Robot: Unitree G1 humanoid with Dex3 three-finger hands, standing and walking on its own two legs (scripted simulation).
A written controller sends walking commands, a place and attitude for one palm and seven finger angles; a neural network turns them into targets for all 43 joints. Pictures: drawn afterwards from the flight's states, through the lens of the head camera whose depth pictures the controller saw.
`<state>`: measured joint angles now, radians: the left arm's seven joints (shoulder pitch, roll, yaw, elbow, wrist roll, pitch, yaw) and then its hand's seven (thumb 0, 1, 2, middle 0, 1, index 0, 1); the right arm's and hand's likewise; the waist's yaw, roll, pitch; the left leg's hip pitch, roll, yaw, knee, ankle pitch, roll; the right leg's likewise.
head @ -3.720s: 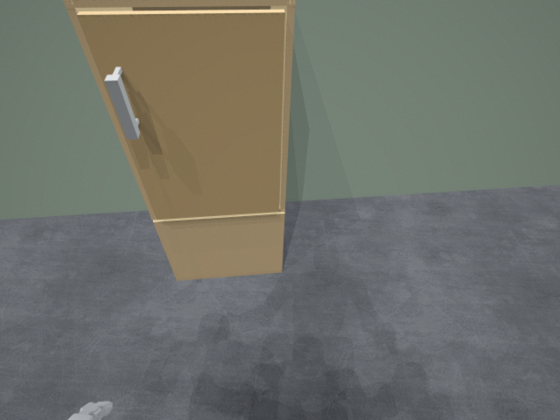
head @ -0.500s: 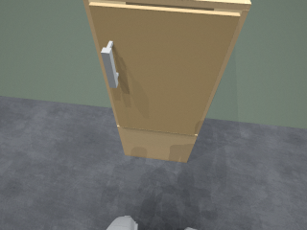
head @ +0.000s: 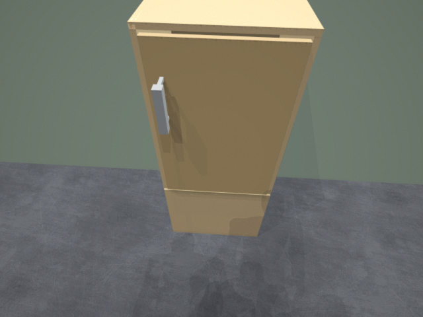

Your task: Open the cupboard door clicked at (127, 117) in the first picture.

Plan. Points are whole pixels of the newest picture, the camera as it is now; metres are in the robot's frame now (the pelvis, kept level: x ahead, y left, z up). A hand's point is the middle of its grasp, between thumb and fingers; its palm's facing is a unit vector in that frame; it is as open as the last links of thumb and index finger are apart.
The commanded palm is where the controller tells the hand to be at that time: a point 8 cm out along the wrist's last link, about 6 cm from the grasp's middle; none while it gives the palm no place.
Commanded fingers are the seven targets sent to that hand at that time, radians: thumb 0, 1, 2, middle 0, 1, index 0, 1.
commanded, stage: come to a stop and stand still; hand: left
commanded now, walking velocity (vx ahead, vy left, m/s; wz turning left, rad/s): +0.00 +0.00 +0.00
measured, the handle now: (162, 106) +0.60 +0.17 +0.07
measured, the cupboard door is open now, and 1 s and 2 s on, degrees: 0 0 0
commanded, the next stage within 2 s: look again from close up in 0.46 s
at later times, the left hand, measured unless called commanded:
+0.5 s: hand out of the picture -0.05 +0.11 -0.18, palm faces +0.05 -0.99 -0.13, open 7.3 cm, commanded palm none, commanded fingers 0.00 0.90 0.90 -0.20 -0.30 -0.20 -0.30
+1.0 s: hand out of the picture +0.00 +0.16 -0.19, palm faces +0.06 -0.98 -0.17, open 7.4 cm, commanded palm none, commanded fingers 0.00 0.90 0.90 -0.20 -0.30 -0.20 -0.30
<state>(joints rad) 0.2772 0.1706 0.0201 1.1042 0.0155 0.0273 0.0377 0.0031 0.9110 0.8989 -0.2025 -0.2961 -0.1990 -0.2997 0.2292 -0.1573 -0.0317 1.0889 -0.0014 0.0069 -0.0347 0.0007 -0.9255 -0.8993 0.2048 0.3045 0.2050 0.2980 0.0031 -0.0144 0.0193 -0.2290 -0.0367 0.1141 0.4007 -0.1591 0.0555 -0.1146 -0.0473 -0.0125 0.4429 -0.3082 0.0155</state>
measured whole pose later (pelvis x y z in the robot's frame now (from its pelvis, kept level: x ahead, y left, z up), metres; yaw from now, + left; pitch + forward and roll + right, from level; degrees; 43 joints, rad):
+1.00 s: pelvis -0.01 -0.01 -0.01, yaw +2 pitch -2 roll -1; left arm 0.33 0.16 -0.01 1.04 0.02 -0.02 0.05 0.00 0.91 0.90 -0.20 -0.30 -0.20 -0.30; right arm 0.27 -0.16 0.00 1.04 -0.01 -0.01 -0.03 0.01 -0.93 -0.90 0.20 0.30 0.20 0.30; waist 0.01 -0.03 -0.01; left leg -0.30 0.01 0.07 0.53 -0.21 0.04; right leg -0.15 -0.01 -0.05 0.51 -0.34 -0.01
